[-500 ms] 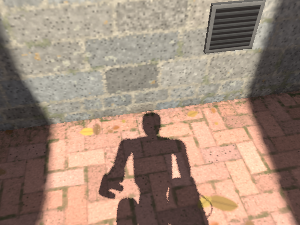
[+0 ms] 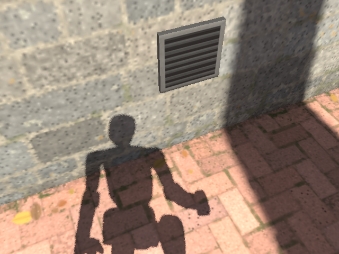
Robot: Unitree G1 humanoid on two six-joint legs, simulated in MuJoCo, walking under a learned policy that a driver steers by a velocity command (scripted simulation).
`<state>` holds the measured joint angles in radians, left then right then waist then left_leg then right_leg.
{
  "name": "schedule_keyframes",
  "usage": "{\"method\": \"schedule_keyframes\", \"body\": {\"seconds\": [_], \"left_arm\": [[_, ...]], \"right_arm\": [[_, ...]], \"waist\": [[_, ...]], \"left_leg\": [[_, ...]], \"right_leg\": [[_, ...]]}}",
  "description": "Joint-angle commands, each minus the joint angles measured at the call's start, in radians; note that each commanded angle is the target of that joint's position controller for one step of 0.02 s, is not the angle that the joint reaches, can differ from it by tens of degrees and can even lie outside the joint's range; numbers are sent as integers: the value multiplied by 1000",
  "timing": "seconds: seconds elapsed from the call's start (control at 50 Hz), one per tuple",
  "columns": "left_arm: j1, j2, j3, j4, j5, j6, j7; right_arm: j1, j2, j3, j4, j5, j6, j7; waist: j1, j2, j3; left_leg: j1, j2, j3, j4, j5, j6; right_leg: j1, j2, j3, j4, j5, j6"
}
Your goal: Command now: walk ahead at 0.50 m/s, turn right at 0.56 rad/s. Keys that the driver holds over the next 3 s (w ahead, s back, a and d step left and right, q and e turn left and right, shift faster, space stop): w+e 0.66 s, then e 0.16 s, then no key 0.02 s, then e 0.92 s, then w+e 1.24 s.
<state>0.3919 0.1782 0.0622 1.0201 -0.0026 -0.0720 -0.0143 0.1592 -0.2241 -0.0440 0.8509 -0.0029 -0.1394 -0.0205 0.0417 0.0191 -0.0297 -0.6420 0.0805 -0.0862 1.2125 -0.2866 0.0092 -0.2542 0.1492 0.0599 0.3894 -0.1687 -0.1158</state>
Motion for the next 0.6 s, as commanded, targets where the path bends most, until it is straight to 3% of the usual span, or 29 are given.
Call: {"method": "schedule_keyframes", "body": {"seconds": [0.02, 0.04, 0.06, 0.12, 0.16, 0.18, 0.22, 0.24, 0.26, 0.28, 0.3, 0.32, 0.34, 0.36, 0.38, 0.42, 0.44, 0.48, 0.54, 0.6], "left_arm": [[-158, 167, 23, -176, -1, -13, 23], [-117, 160, 22, -176, 1, -10, 29], [-80, 159, 23, -175, -5, -7, 33], [11, 177, 31, -166, -27, 1, 34], [34, 163, 33, -163, -36, 9, 39], [9, 175, 39, -180, -25, 12, 45], [-10, 187, 48, -205, -17, 23, 51], [-16, 182, 50, -221, -8, 24, 50], [-58, 150, 39, -251, 0, 18, 42], [-22, 87, 23, -273, 10, 9, 42], [89, 94, 7, -303, -23, -1, 37], [73, 186, 21, -271, -38, 1, 37], [-56, 223, 31, -292, -31, 10, 36], [-116, 201, 27, -311, -12, 16, 33], [-154, 186, 29, -333, 2, 20, 29], [-158, 128, 12, -369, -14, 28, 16], [-163, 116, 7, -389, -19, 32, 15], [-198, 129, 5, -425, -10, 39, 16], [-254, 138, 0, -454, -3, 36, 12], [-374, 128, -7, -487, -7, 25, -5]], "right_arm": [[-75, -60, -18, -102, -10, -13, -30], [-118, -33, -10, -113, -18, -10, -27], [-165, -25, -6, -126, -14, -8, -24], [-265, -53, -7, -167, 17, -1, -25], [-305, -84, -14, -191, 28, -1, -15], [-314, -102, -17, -201, 25, -4, -10], [-262, -135, -29, -196, 26, -16, -1], [-166, -170, -46, -182, 9, -19, -2], [-2, -203, -59, -158, -11, -22, -1], [144, -247, -68, -147, -29, -13, -10], [182, -289, -81, -113, -18, -1, -8], [122, -173, -56, -154, -21, 13, -18], [82, -115, -41, -167, -19, 27, -27], [56, -118, -37, -157, -18, 30, -21], [38, -120, -34, -144, -19, 29, -14], [32, -110, -33, -120, -15, 23, 0], [35, -112, -36, -111, -7, 18, 5], [41, -138, -45, -94, -4, 12, 9], [69, -173, -54, -69, -6, 18, 5], [130, -201, -57, -44, -12, 29, -7]], "waist": [[-66, 5, 39], [-46, -18, 35], [-23, -47, 34], [27, -101, 28], [36, -96, 28], [32, -96, 26], [4, -117, -2], [-38, -126, -58], [-118, -107, -180], [-144, 53, -303], [-88, 427, -367], [-106, 259, -288], [-130, 116, -171], [-108, 10, -96], [-84, 9, -43], [-52, 48, 1], [-44, 54, 7], [-37, 42, 10], [-51, 42, -1], [-105, 42, 14]], "left_leg": [[-7, 26, 32, -207, 154, -44], [52, 2, 48, -317, 249, -47], [102, -25, 54, -420, 328, -50], [159, -80, 46, -625, 380, -73], [150, -85, 9, -720, 372, -74], [152, -82, -8, -751, 343, -75], [215, -85, -8, -796, 251, -49], [349, -92, 10, -830, 225, -16], [615, 4, -42, -754, 235, 47], [938, 199, -290, -741, 269, 146], [1076, 400, -734, -855, 103, 315], [989, 377, -709, -899, -85, 291], [858, 312, -501, -902, -86, 230], [708, 261, -384, -927, 12, 194], [609, 223, -307, -949, 93, 183], [503, 177, -189, -1007, 137, 168], [488, 177, -154, -1026, 163, 177], [471, 192, -90, -1053, 237, 193], [482, 181, 22, -1052, 316, 175], [506, 165, 108, -1042, 299, 131]], "right_leg": [[-173, -265, 274, -208, 147, -162], [-209, -225, 232, -198, 152, -142], [-225, -195, 210, -187, 146, -127], [-135, -196, 260, -164, 61, -100], [-21, -217, 323, -100, 13, -86], [27, -228, 348, -54, 5, -85], [101, -241, 394, 48, 97, -76], [101, -188, 379, 156, 217, -52], [-13, -153, 326, 357, 257, -21], [-267, -50, 192, 639, -56, 40], [-525, -33, 114, 890, -445, 78], [-598, -123, 129, 1012, -376, 93], [-605, -161, 88, 1029, -275, 100], [-558, -191, 58, 1004, -225, 97], [-538, -221, 57, 960, -195, 92], [-511, -252, 42, 928, -179, 80], [-527, -262, 38, 908, -169, 83], [-549, -278, 45, 837, -109, 99], [-531, -280, 30, 685, 35, 111], [-480, -251, -14, 478, 161, 111]]}}
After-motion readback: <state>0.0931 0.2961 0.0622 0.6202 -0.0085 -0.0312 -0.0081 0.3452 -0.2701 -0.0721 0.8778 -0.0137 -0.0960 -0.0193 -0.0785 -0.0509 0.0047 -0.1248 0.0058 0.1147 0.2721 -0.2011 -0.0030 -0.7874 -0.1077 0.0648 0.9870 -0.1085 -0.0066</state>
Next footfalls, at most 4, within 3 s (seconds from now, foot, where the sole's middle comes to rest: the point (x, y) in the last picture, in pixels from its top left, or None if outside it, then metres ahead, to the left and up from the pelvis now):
0.26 left None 0.35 0.12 -0.78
0.78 right None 0.47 -0.24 -0.78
1.22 left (210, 226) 0.64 -0.10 -0.78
1.56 right None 0.39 -0.27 -0.78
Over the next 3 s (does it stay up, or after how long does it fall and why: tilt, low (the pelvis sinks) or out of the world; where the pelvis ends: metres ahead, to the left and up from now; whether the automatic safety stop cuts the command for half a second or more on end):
stays up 0.43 -0.69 -0.02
